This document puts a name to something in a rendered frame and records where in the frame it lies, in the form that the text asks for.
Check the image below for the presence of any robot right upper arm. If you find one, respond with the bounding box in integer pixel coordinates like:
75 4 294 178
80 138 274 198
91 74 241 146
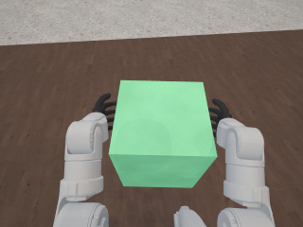
217 207 274 227

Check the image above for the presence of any robot right hand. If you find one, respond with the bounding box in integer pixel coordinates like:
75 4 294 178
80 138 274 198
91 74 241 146
208 98 232 137

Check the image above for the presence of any robot left forearm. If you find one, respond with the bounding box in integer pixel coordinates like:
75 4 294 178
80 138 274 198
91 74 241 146
53 112 109 227

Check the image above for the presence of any robot left upper arm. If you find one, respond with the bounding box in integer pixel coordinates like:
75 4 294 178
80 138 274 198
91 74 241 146
54 202 109 227

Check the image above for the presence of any robot left hand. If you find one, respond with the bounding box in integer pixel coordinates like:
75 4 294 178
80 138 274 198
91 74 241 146
92 93 117 131

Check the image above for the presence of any robot right thigh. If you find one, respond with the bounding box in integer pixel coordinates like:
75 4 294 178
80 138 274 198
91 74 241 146
173 209 206 227

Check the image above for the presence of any right robot shin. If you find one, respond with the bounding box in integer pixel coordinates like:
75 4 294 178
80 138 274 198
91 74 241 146
180 206 189 210

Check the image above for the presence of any carton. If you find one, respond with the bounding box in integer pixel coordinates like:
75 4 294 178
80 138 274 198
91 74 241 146
108 80 218 188

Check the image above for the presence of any robot right forearm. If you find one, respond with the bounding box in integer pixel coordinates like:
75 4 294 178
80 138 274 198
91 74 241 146
216 117 276 227

